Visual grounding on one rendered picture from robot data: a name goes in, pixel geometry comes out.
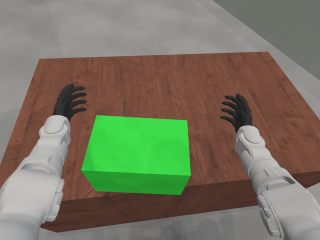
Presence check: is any left robot hand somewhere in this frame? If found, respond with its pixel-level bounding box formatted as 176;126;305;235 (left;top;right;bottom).
53;83;87;122

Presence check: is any left robot forearm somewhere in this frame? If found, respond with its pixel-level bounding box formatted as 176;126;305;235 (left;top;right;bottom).
0;115;71;207

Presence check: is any carton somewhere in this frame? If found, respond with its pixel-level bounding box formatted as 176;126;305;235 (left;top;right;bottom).
81;115;191;195

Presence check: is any robot right upper arm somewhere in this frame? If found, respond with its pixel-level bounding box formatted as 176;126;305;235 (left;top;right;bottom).
257;183;320;240

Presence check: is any right robot hand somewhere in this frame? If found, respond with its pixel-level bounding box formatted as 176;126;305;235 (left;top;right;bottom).
220;93;253;133

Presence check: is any right robot forearm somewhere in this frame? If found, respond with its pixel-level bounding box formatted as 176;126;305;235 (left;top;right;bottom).
234;125;320;215

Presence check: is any robot left upper arm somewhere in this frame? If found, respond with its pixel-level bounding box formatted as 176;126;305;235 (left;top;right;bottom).
0;168;65;240

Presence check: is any pedestal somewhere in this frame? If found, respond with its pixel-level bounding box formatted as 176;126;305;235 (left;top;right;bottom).
0;51;320;233

